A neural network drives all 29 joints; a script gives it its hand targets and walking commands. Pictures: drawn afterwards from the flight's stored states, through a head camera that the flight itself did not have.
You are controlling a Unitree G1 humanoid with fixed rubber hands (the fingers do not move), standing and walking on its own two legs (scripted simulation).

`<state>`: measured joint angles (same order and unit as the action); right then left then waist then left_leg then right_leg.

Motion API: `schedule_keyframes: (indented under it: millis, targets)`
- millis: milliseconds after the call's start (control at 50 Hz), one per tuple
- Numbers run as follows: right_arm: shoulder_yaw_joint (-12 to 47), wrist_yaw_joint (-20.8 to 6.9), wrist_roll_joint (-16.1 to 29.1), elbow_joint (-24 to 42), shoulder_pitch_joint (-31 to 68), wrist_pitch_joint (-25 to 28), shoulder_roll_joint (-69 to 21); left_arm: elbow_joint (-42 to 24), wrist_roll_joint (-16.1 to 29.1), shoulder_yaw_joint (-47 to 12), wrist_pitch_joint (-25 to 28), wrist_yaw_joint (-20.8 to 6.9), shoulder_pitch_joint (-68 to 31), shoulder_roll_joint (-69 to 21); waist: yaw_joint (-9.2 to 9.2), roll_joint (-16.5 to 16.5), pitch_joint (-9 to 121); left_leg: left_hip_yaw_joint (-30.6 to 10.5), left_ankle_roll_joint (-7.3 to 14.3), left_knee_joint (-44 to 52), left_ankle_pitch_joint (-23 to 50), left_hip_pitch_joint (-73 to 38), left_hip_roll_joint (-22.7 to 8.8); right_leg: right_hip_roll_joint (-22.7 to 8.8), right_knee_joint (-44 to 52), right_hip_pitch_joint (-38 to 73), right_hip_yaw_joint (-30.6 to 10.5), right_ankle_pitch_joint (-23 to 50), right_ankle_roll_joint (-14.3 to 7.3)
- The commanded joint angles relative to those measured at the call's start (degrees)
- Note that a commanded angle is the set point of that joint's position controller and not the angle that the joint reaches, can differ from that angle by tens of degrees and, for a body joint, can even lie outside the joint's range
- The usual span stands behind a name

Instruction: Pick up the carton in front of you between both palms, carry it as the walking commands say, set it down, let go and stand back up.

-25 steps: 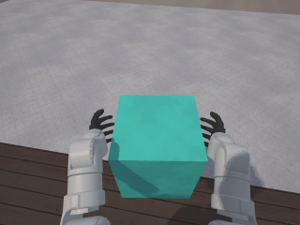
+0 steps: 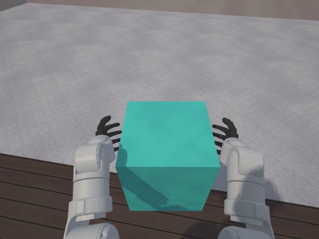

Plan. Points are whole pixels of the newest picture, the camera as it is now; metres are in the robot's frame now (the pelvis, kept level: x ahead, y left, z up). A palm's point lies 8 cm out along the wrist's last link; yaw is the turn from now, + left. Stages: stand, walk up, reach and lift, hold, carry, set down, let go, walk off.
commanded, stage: carry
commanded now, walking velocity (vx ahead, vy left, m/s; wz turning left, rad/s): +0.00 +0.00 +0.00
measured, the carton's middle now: (165, 158) +0.34 +0.00 +0.03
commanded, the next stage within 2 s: none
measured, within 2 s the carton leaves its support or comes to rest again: neither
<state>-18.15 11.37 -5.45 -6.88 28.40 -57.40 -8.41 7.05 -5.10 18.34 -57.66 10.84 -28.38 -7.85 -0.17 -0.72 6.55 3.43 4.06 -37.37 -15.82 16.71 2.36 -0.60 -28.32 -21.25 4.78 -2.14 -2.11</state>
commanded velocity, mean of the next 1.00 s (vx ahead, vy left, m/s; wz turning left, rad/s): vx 0.00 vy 0.00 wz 0.00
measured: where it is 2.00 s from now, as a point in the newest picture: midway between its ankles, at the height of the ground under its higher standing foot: outside the picture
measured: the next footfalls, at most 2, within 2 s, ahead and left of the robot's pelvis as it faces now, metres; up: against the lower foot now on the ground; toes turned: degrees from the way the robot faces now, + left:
left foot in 1.86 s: +0.39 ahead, +0.11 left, -0.03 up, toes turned +2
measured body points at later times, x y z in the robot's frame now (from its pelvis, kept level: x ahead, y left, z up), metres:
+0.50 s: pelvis +0.00 +0.00 +0.00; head -0.02 +0.00 +0.45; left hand +0.34 +0.16 +0.10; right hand +0.34 -0.15 +0.10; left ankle -0.03 +0.09 -0.72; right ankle +0.06 -0.09 -0.73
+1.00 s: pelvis +0.00 +0.01 +0.00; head -0.02 +0.01 +0.45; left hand +0.34 +0.17 +0.10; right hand +0.34 -0.15 +0.10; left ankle -0.03 +0.09 -0.72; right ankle +0.06 -0.09 -0.74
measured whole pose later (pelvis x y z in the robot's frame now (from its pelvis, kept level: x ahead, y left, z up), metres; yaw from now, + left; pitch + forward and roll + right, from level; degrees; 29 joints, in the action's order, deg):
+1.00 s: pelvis +0.00 +0.01 +0.00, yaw +0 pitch +2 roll +0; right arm -17.9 11.0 -5.2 -5.1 28.4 -58.1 -8.5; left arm 5.2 -5.1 18.2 -58.2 10.6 -28.4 -7.9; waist 0.1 -0.6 5.6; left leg 4.1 4.5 -37.8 -16.3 16.7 2.1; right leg -1.3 -28.6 -21.1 5.4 -2.5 -1.6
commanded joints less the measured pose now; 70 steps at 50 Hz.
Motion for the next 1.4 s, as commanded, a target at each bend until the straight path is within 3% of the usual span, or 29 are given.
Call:
schedule_keyframes:
  millis: [0,160,440,1120,1160,1200,1240,1260,1300,1340,1380]
  targets:
    - [32.60,-0.10,9.73,4.17,37.03,1.27,-45.36,-5.17,10.29,-32.89,1.46,-0.04,-37.76,-45.91,-0.02,0.25,19.55,-8.21,0.52,5.78,12.24,-1.58,-9.01,-8.87,1.58,12.38,-8.25,11.46,-2.40]
    - [33.35,-0.28,10.03,5.46,36.31,1.13,-45.08,-6.51,10.39,-33.48,1.33,-0.15,-36.90,-45.44,0.05,0.34,20.67,-8.08,0.53,4.83,15.43,-2.43,-9.09,-8.94,0.79,12.86,-7.89,14.84,-2.61]
    - [33.42,-0.39,9.83,5.78,36.07,0.73,-44.61,-6.76,10.23,-33.61,0.90,-0.26,-36.72,-45.09,0.07,0.26,19.48,-8.02,0.65,5.78,11.85,-1.84,-9.14,-9.12,1.90,12.54,-7.93,11.09,-2.27]
    - [33.39,-0.45,9.96,5.81,36.58,0.56,-44.94,-6.56,10.27,-33.48,0.64,-0.28,-37.07,-45.42,0.22,0.45,19.73,-7.52,0.46,5.45,14.75,-2.43,-9.55,-9.18,1.19,12.71,-7.07,12.58,-2.01]
    - [33.34,-0.46,9.95,5.89,36.57,0.59,-44.88,-6.49,10.28,-33.44,0.66,-0.29,-37.03,-45.35,0.44,0.44,19.57,-7.27,0.95,6.88,6.10,-1.83,-8.91,-8.62,2.10,11.83,-6.79,3.91,-2.14]
    - [33.37,-0.48,9.97,5.74,37.10,0.61,-44.94,-6.29,10.21,-33.43,0.66,-0.34,-37.19,-45.63,0.63,1.69,17.27,-8.85,2.84,9.66,-7.59,-0.56,-8.83,-6.72,1.78,8.64,-5.72,-12.45,-2.37]
    - [33.26,-0.44,9.71,4.99,37.48,0.67,-45.02,-6.07,10.01,-33.36,0.79,-0.33,-38.56,-45.65,1.78,3.91,12.83,-14.60,5.76,14.43,-17.35,-0.53,-11.37,-3.73,-2.42,1.73,-3.29,-23.43,-1.91]
    - [33.19,-0.42,9.60,4.97,37.86,0.72,-44.84,-5.81,10.01,-33.38,0.89,-0.34,-39.05,-45.72,2.37,5.78,10.38,-18.35,7.13,16.42,-16.82,-2.04,-13.83,-1.64,-6.30,-2.62,-0.73,-22.72,-1.48]
    - [33.02,-0.31,9.39,4.80,37.43,0.83,-43.94,-4.81,10.26,-33.29,0.99,-0.36,-38.90,-45.50,3.48,8.20,8.69,-21.20,9.86,14.77,-3.79,-7.97,-16.87,0.56,-8.33,-9.21,1.32,-20.33,-1.30]
    - [33.52,-0.06,9.52,5.04,36.77,1.08,-43.51,-3.73,10.47,-33.02,1.13,-0.26,-38.22,-45.52,3.95,8.21,10.79,-19.27,9.80,10.90,8.96,-12.51,-16.79,1.38,-6.62,-9.56,1.57,-18.48,-1.72]
    - [34.52,0.02,10.18,5.55,36.50,1.41,-44.07,-2.87,10.15,-32.16,1.39,-0.08,-37.33,-45.60,3.14,7.11,13.56,-13.62,7.22,5.78,11.42,-9.76,-14.50,1.76,-1.89,-0.99,2.07,-14.90,-2.23]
